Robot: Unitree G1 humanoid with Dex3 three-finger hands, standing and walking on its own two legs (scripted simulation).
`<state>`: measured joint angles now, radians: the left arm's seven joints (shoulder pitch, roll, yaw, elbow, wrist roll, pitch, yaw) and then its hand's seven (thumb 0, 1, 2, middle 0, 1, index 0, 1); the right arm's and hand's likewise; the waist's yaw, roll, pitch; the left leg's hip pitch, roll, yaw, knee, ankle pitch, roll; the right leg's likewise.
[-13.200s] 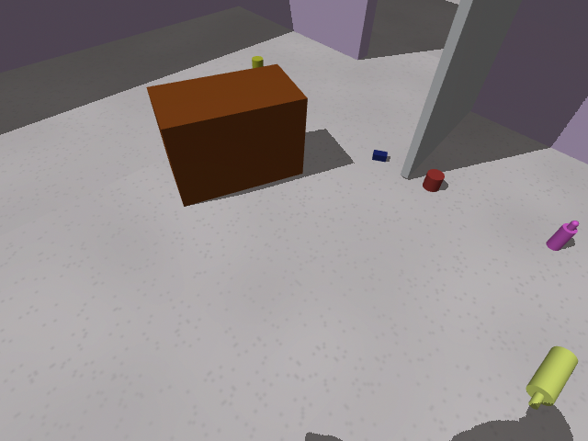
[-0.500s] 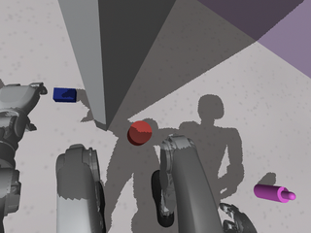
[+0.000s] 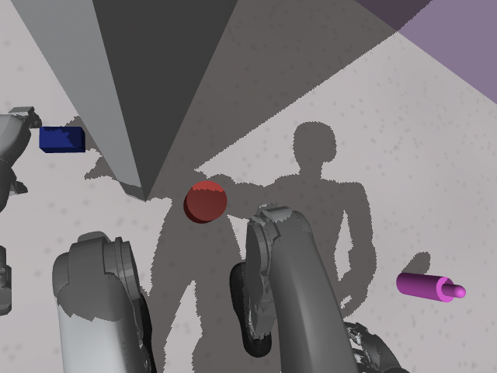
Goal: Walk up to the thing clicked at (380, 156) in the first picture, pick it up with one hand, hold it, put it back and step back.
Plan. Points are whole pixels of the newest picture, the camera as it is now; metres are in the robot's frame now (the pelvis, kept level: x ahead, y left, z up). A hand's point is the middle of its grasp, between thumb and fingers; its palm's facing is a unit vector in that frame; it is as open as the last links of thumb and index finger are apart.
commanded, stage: rise first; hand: left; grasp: from above
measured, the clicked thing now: (63, 139) +0.54 +0.26 -0.31
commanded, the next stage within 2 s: none
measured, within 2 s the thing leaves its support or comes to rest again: neither
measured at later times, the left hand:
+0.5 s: hand (16, 157) +0.46 +0.29 -0.19, palm faces -0.46 -0.05 -0.89, open 12.5 cm
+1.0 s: hand (17, 147) +0.48 +0.29 -0.20, palm faces -0.46 -0.05 -0.89, open 12.8 cm
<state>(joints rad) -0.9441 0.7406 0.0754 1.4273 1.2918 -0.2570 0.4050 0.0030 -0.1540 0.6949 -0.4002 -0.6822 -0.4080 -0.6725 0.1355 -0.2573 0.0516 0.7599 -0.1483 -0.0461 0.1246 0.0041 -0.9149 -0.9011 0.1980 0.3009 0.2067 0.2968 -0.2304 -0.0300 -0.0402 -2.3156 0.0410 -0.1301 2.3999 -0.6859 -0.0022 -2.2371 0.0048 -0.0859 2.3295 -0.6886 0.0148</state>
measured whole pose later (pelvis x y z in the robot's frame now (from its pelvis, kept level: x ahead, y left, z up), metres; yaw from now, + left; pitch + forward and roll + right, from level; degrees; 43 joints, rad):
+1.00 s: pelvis +0.00 +0.00 -0.02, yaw -2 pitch +33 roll -10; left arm -1.02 0.85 0.08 1.49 1.28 -0.25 0.38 0.00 -0.29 0.80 -0.28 -0.82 -0.28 -0.81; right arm 0.16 -0.28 0.13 0.73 -0.17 -0.05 0.15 0.00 -0.91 -0.90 0.20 0.30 0.21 0.30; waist -0.29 -0.04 0.02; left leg -2.36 0.04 -0.17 2.47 -0.70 0.00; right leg -2.26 0.02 -0.11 2.37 -0.69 0.03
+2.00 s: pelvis +0.00 +0.01 -0.01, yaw -3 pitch +32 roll -11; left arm -1.04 0.89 0.06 1.47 1.29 -0.24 0.35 0.00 -0.23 0.75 -0.34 -0.76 -0.34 -0.76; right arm 0.17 -0.28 0.16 0.68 -0.16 -0.05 0.15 0.00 -0.91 -0.90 0.20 0.30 0.21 0.30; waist -0.31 -0.04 0.02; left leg -2.36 0.03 -0.18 2.46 -0.69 0.01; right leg -2.25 0.02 -0.12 2.35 -0.68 0.03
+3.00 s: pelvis +0.00 +0.01 -0.01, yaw -3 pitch +32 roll -11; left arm -1.05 0.88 0.06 1.49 1.29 -0.25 0.35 0.00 -0.07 0.63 -0.49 -0.59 -0.48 -0.59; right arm 0.17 -0.28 0.17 0.68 -0.16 -0.06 0.15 0.00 -0.91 -0.90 0.20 0.30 0.21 0.30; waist -0.31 -0.04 0.02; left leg -2.36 0.03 -0.18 2.46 -0.68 0.01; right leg -2.25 0.02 -0.12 2.35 -0.67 0.03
